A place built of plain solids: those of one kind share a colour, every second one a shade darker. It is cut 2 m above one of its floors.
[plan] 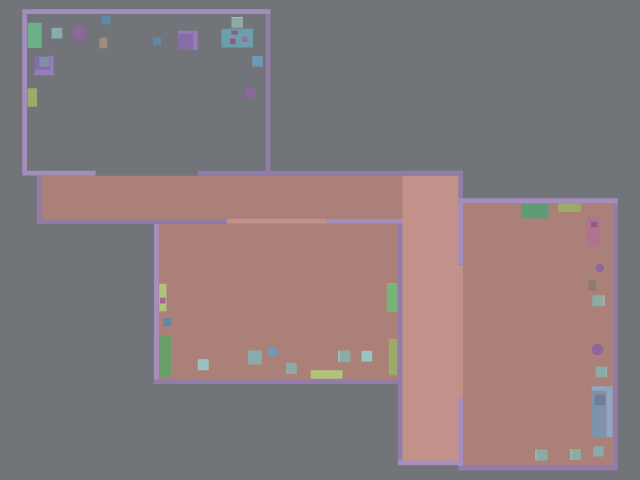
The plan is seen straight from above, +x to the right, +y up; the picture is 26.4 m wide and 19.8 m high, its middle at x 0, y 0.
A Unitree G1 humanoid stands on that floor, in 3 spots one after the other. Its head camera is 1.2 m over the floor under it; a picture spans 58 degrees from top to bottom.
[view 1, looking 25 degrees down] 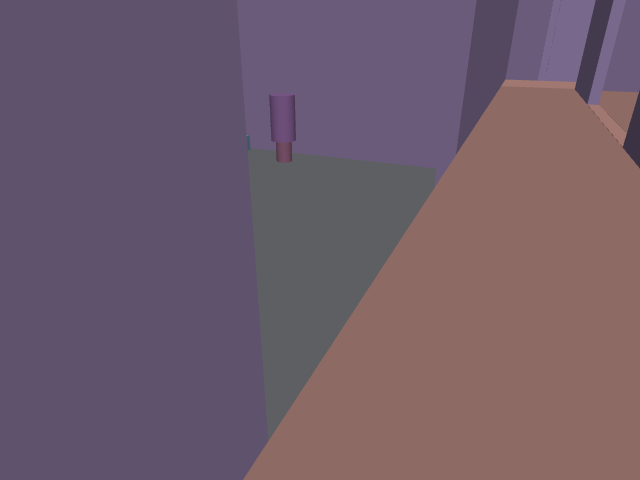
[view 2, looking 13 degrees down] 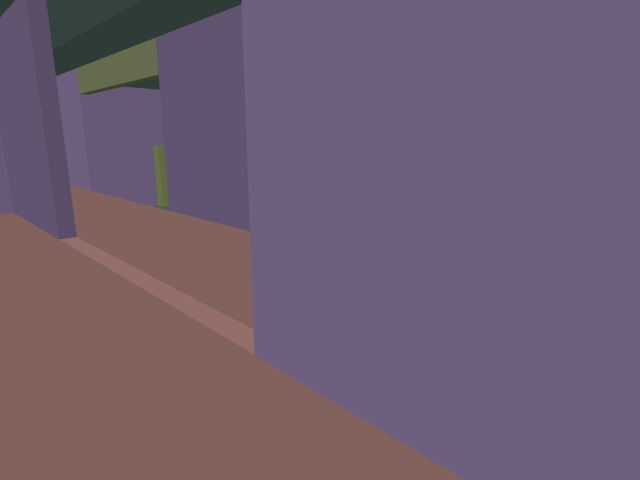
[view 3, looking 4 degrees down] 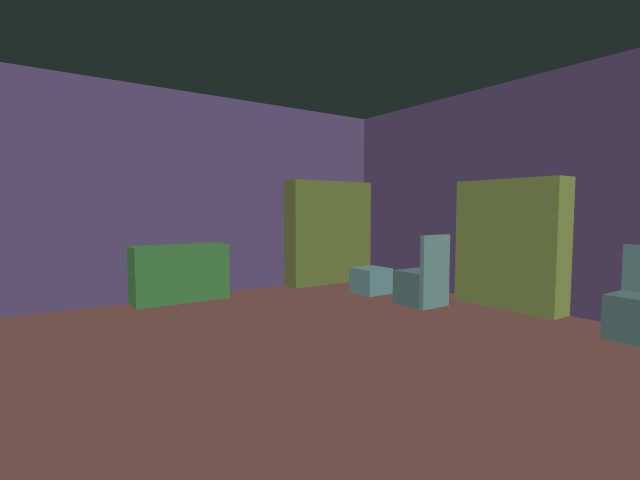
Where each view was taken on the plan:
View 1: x -10.12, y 2.09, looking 24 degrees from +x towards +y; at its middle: ground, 5.08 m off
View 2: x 2.16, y -0.64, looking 136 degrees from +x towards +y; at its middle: wall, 1.93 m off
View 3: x -2.71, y -0.64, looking -35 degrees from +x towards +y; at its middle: case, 6.79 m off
